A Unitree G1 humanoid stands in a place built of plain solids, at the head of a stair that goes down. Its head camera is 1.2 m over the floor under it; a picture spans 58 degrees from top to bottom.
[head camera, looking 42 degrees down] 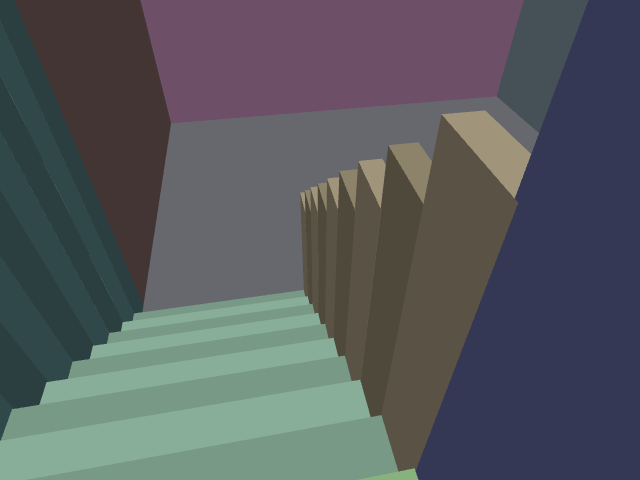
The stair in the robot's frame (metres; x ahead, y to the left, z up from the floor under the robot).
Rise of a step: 0.19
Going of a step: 0.24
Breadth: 1.45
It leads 10 degrees to the left of straight ahead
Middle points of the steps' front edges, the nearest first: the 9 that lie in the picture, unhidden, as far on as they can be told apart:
0.55 0.51 -0.19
0.78 0.55 -0.38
1.02 0.60 -0.57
1.26 0.64 -0.76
1.49 0.68 -0.95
1.73 0.73 -1.14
1.96 0.77 -1.33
2.20 0.82 -1.52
2.44 0.86 -1.71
